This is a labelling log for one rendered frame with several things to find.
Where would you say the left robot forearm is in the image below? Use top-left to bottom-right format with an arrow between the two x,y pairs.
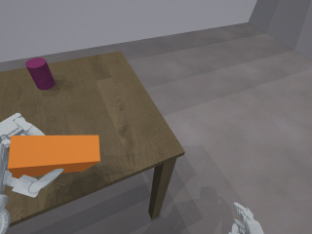
0,194 -> 11,234

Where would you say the left robot hand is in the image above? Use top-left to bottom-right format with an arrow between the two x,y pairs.
0,113 -> 63,198

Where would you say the table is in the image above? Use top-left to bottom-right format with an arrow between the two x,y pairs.
0,51 -> 185,227

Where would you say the sponge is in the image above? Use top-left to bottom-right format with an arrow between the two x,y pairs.
8,135 -> 100,178

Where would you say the right robot hand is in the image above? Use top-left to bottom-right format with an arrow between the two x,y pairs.
228,202 -> 264,234

